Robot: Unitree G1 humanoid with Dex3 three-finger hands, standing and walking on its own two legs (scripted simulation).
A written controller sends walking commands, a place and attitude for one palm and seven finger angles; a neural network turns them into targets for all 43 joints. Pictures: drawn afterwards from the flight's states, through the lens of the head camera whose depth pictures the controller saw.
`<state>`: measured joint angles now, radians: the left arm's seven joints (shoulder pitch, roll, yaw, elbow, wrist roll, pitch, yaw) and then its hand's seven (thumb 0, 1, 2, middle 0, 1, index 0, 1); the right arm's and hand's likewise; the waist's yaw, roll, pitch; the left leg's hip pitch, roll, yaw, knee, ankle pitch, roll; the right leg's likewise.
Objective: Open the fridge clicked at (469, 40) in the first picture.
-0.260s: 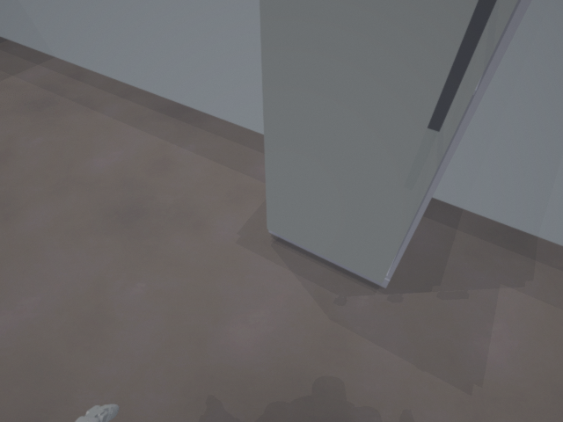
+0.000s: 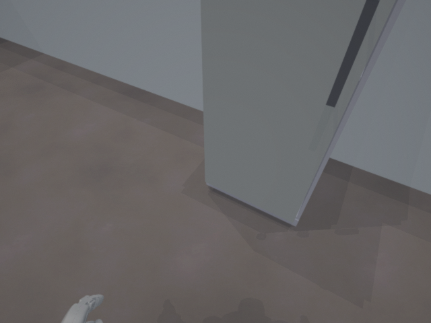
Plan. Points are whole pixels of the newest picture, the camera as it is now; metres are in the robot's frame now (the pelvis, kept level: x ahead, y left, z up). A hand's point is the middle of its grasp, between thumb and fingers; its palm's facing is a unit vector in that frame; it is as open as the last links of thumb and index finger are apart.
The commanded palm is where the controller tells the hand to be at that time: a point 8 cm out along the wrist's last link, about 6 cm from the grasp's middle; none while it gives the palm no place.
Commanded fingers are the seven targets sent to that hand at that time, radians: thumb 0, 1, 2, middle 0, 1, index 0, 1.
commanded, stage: stand and wait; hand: right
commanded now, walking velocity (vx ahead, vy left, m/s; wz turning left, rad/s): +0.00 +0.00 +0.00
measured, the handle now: (351, 55) +0.71 -0.31 +0.18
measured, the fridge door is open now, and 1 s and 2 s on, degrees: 0 0 0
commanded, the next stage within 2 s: look at it before walking up in 0.56 s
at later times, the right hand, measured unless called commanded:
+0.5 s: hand out of the picture +0.05 -0.23 -0.15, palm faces -0.03 +0.94 -0.33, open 7.4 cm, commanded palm none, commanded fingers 0.00 -0.90 -0.90 0.20 0.30 0.20 0.30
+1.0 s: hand out of the picture +0.06 -0.23 -0.15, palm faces -0.03 +0.95 -0.32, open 7.4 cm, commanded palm none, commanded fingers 0.00 -0.90 -0.90 0.20 0.30 0.20 0.30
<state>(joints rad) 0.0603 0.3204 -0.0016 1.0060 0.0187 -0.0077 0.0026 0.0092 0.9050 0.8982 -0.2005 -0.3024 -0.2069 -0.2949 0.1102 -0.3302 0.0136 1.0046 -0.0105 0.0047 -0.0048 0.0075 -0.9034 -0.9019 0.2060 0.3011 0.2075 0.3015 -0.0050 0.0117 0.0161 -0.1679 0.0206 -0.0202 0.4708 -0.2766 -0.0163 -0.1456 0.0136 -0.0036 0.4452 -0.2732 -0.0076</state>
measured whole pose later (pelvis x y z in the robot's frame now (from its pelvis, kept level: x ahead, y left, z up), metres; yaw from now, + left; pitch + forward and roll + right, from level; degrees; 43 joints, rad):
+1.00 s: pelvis -0.02 +0.01 +0.01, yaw +0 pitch -2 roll +0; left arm 0.11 0.32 0.00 1.12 0.01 -0.01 0.00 0.01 0.91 0.90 -0.20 -0.30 -0.21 -0.29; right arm 0.12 -0.34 0.00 1.09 -0.01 0.00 0.00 0.01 -0.90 -0.90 0.21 0.30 0.21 0.30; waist 0.00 0.01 0.04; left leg -0.15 0.00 -0.02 0.39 -0.21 0.00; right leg -0.13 -0.01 0.00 0.37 -0.21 0.01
